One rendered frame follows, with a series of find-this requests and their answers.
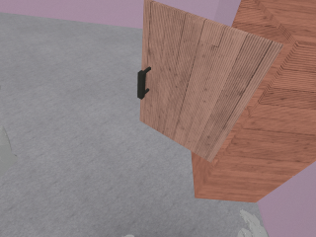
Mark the cupboard door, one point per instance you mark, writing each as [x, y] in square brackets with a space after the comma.
[203, 75]

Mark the left robot hand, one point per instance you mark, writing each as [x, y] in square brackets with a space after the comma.
[7, 159]

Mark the handle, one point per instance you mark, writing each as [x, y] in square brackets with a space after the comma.
[141, 83]

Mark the right robot hand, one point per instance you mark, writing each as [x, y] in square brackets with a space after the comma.
[254, 225]

